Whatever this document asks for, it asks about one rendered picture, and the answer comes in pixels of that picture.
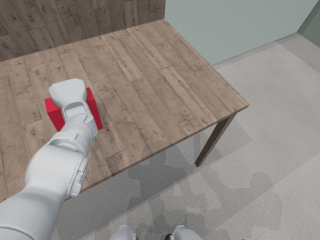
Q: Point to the left robot shin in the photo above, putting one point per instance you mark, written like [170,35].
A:
[123,227]

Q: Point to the robot left forearm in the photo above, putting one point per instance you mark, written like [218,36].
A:
[77,133]

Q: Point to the sponge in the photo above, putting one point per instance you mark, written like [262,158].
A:
[55,114]

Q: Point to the left robot hand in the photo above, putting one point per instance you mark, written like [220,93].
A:
[67,90]

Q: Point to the robot left upper arm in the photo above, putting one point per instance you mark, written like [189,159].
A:
[32,214]

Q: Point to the robot shin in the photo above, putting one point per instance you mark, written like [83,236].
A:
[123,227]
[179,227]

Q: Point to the right robot shin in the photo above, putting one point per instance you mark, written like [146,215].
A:
[179,227]

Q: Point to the table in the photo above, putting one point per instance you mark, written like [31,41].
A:
[152,89]

